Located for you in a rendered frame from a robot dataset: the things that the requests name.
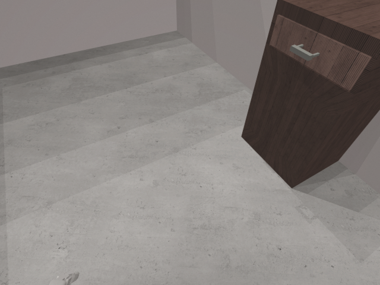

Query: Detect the handle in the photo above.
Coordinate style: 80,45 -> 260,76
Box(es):
290,44 -> 320,61

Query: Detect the robot left hand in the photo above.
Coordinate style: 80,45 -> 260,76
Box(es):
48,271 -> 79,285

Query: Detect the cabinet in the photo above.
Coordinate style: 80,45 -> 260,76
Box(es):
242,0 -> 380,188

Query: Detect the drawer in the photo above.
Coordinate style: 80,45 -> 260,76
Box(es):
270,15 -> 371,91

